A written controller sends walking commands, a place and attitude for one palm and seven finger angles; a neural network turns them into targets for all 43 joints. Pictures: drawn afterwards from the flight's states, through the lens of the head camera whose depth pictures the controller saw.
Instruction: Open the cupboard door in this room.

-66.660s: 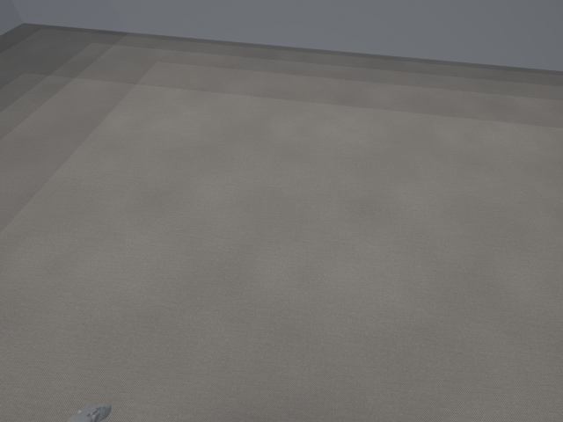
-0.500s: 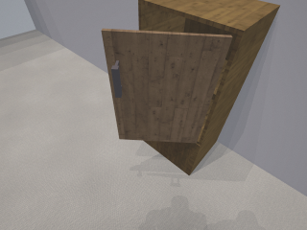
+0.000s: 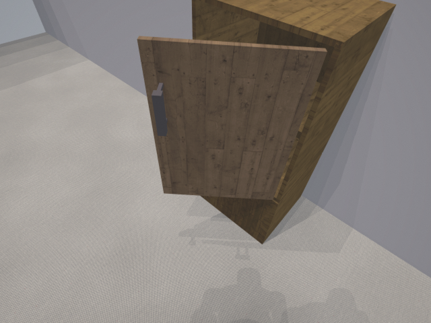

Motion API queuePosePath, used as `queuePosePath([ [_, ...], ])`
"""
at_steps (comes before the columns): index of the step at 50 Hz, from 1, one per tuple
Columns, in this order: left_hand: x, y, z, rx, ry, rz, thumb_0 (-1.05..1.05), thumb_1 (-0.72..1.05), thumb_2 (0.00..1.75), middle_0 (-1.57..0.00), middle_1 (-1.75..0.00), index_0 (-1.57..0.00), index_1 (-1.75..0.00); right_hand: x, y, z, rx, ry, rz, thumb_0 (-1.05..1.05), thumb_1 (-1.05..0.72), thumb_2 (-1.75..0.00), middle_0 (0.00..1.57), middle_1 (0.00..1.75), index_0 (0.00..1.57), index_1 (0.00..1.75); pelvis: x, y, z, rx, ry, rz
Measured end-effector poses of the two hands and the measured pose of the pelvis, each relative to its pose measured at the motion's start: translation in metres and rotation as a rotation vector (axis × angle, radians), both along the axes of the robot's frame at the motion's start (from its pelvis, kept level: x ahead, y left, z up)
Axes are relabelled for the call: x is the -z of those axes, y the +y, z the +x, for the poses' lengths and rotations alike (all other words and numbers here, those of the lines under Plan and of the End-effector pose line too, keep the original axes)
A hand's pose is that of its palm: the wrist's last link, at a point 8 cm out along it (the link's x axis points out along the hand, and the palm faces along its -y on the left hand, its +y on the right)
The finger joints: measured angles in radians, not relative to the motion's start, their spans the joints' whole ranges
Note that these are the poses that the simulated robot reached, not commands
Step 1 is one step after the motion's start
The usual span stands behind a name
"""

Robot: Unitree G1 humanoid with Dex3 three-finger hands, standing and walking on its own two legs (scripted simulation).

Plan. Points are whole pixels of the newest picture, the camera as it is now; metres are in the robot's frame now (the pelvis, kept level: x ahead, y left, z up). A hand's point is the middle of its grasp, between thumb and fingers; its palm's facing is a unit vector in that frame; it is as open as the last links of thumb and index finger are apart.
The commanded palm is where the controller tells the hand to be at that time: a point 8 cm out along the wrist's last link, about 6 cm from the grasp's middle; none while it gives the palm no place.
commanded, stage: look again from close up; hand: left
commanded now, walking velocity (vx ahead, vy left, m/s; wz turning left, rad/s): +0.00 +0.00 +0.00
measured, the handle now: (161, 109) +0.60 +0.18 +0.06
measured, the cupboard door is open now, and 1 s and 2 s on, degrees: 39 39 39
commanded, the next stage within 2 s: shuffle to correct the standing spot in 0.08 s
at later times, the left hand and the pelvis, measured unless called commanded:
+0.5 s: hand out of the picture +0.00 +0.15 -0.18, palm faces +0.05 -0.99 -0.15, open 7.4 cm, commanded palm none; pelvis +0.04 -0.02 -0.01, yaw +0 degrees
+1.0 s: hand out of the picture +0.08 +0.18 -0.18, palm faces +0.02 -0.97 -0.25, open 7.3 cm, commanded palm none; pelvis +0.05 -0.01 -0.01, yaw -1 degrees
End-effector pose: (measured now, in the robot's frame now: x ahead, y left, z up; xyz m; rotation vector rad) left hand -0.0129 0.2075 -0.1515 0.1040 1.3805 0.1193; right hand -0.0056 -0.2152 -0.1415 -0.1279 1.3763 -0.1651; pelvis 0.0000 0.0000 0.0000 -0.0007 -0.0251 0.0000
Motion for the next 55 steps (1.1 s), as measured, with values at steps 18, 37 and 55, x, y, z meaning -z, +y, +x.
queuePosePath([
  [18, -0.002, 0.003, 0.008, -0.009, 0.02, 0.014, 0.0, 0.91, 0.9, -0.2, -0.3, -0.2, -0.3, 0.002, -0.003, 0.007, 0.002, 0.026, 0.012, 0.0, -0.91, -0.9, 0.2, 0.3, 0.2, 0.3, 0.001, -0.005, 0.016, 0.001, 0.009, 0.004],
  [37, 0.006, -0.025, 0.039, -0.06, 0.104, -0.03, 0.0, 0.91, 0.9, -0.2, -0.3, -0.2, -0.3, 0.001, -0.017, 0.081, -0.011, 0.016, -0.047, 0.01, -0.93, -0.9, 0.2, 0.3, 0.2, 0.3, 0.004, -0.012, 0.074, 0.0, 0.025, 0.0],
  [55, -0.017, 0.03, 0.097, 0.058, -0.147, 0.149, 0.01, 0.91, 0.9, -0.2, -0.3, -0.2, -0.3, 0.009, -0.026, 0.09, -0.014, -0.181, -0.009, 0.0, -0.92, -0.9, 0.2, 0.3, 0.2, 0.3, 0.01, -0.01, 0.031, 0.017, 0.001, 0.0],
])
